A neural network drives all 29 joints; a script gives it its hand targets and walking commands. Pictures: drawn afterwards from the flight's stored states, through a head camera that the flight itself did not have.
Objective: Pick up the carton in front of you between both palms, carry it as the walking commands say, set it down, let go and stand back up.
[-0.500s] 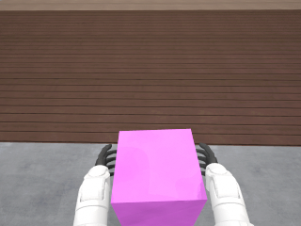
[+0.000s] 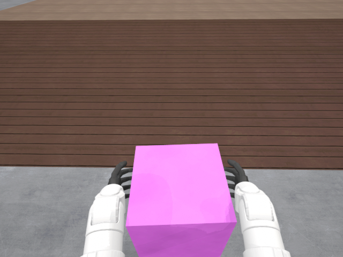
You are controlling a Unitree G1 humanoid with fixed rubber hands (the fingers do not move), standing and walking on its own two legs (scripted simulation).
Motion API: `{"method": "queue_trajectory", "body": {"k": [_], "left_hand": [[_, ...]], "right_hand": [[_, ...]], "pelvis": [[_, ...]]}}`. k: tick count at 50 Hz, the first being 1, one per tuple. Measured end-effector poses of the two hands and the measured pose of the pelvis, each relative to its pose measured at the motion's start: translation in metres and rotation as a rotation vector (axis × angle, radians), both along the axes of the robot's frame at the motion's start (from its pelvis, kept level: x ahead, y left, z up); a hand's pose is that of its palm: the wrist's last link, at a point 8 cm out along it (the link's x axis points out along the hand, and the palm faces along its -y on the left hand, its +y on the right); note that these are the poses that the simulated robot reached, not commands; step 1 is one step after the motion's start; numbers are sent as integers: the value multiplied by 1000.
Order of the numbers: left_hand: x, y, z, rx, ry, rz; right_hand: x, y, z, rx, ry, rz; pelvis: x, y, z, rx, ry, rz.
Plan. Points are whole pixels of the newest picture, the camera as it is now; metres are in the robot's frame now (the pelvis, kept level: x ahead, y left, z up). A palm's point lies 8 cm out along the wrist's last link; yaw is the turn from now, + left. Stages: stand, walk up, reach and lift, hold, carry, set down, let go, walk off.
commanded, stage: hold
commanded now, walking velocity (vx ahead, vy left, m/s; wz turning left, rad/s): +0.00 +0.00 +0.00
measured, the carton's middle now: (178, 204) +0.30 +0.00 -0.03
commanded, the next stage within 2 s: carry in 0.30 s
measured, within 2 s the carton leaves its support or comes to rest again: neither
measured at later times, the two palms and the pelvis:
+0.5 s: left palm (113, 178) +0.32 +0.16 +0.06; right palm (235, 175) +0.32 -0.14 +0.06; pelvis +0.03 +0.01 -0.01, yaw +0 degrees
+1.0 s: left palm (122, 118) +0.54 +0.17 +0.08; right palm (216, 119) +0.52 -0.13 +0.08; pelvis +0.26 +0.03 -0.01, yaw -2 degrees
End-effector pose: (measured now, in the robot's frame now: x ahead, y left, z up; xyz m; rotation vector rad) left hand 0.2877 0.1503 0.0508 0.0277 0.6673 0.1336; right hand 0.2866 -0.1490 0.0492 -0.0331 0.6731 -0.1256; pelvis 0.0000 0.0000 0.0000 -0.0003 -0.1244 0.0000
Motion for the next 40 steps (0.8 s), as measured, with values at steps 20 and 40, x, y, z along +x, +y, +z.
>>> {"method": "queue_trajectory", "body": {"k": [20,40], "left_hand": [[11,1,4,-5,-29,4],[130,13,22,-74,30,54]], "right_hand": [[12,1,4,4,-29,-5],[135,13,29,61,31,-54]], "pelvis": [[9,1,-5,-3,88,7],[150,12,-9,10,229,20]]}}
